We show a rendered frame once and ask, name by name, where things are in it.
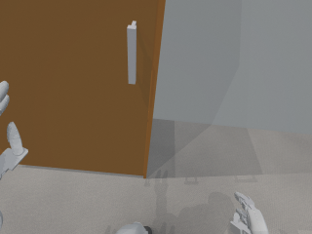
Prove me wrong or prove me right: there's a left robot hand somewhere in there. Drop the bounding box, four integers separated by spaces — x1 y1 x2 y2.
0 81 28 180

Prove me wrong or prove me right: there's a right robot hand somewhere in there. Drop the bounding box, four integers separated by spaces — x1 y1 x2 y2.
230 191 269 234

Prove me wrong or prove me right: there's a left robot thigh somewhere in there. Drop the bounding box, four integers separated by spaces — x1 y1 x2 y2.
115 224 148 234

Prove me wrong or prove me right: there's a handle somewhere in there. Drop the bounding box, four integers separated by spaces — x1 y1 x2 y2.
127 20 137 85

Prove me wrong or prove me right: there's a robot left shin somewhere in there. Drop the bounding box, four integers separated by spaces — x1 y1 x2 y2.
133 222 144 228

